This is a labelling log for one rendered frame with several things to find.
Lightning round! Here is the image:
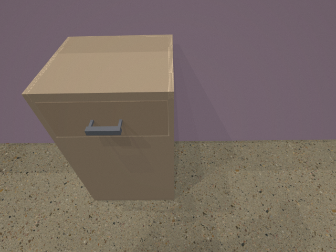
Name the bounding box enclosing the cabinet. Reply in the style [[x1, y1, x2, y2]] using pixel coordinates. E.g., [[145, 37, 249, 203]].
[[22, 35, 174, 201]]

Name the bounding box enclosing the handle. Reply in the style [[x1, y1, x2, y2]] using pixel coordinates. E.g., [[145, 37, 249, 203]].
[[85, 119, 122, 135]]

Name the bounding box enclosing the drawer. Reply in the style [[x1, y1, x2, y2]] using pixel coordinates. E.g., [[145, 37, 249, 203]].
[[35, 100, 168, 137]]

